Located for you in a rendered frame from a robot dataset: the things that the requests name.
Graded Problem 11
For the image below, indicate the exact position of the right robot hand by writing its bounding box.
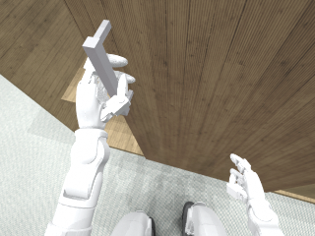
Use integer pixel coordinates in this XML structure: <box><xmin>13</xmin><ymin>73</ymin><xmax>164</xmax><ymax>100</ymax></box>
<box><xmin>226</xmin><ymin>153</ymin><xmax>266</xmax><ymax>204</ymax></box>

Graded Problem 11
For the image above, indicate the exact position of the robot right shin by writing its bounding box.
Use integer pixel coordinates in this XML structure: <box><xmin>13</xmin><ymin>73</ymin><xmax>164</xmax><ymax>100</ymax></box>
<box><xmin>185</xmin><ymin>202</ymin><xmax>206</xmax><ymax>236</ymax></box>

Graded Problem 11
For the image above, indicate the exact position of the wardrobe door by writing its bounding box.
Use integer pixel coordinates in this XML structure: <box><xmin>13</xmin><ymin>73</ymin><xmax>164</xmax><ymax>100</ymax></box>
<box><xmin>282</xmin><ymin>184</ymin><xmax>315</xmax><ymax>200</ymax></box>
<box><xmin>63</xmin><ymin>0</ymin><xmax>315</xmax><ymax>193</ymax></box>

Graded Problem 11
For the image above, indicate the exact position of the handle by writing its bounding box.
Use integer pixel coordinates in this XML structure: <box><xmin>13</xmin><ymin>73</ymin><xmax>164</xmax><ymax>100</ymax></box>
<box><xmin>82</xmin><ymin>20</ymin><xmax>134</xmax><ymax>116</ymax></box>

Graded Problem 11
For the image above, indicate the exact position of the robot right forearm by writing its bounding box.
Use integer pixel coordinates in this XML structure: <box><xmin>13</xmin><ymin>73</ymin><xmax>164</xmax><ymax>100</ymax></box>
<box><xmin>246</xmin><ymin>198</ymin><xmax>284</xmax><ymax>236</ymax></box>

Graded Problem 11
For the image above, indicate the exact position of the left robot thigh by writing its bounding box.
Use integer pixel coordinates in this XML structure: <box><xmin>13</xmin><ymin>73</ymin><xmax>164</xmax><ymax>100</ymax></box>
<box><xmin>110</xmin><ymin>211</ymin><xmax>152</xmax><ymax>236</ymax></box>

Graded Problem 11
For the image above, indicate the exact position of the robot left forearm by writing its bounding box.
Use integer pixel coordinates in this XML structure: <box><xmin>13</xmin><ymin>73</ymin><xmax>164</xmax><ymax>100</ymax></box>
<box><xmin>44</xmin><ymin>128</ymin><xmax>110</xmax><ymax>236</ymax></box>

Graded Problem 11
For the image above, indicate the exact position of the left robot hand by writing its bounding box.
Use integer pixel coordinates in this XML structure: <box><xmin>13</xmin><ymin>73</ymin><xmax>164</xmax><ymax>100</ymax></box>
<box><xmin>76</xmin><ymin>53</ymin><xmax>136</xmax><ymax>130</ymax></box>

